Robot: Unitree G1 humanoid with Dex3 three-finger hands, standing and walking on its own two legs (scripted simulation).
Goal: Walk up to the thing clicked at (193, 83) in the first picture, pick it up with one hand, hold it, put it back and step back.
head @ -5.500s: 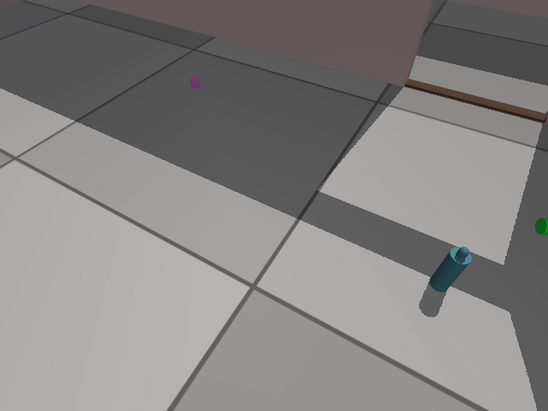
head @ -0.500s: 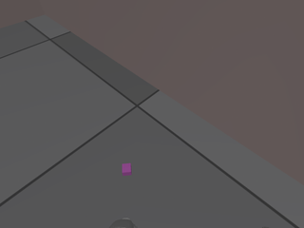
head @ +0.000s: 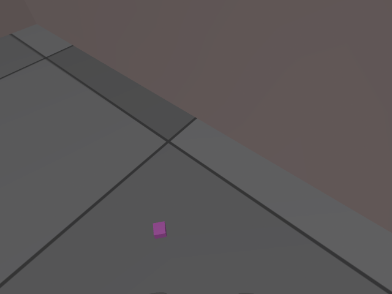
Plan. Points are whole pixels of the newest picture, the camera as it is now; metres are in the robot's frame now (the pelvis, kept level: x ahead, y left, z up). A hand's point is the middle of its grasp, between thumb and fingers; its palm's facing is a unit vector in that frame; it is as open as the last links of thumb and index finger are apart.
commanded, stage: walk up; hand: left
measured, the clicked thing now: (159, 230) +0.49 +0.21 -0.73
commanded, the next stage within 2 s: stand in 1.06 s
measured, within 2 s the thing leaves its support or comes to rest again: neither
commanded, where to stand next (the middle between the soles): +0.09 -0.03 m, yaw -1 degrees
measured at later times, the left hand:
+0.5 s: hand out of the picture +0.11 +0.24 -0.14, palm faces -0.02 -0.95 -0.31, open 7.4 cm
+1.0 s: hand out of the picture +0.09 +0.24 -0.14, palm faces -0.01 -0.95 -0.32, open 7.4 cm
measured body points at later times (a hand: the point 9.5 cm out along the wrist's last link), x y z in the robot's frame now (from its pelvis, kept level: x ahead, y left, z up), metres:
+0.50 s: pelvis +0.01 -0.01 +0.02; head +0.02 +0.00 +0.47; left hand +0.11 +0.29 -0.11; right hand +0.09 -0.32 -0.10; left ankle +0.03 +0.12 -0.73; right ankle +0.04 -0.13 -0.73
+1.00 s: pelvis +0.02 +0.00 +0.02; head +0.03 +0.00 +0.47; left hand +0.09 +0.29 -0.12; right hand +0.10 -0.30 -0.11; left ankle +0.03 +0.12 -0.73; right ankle +0.04 -0.13 -0.73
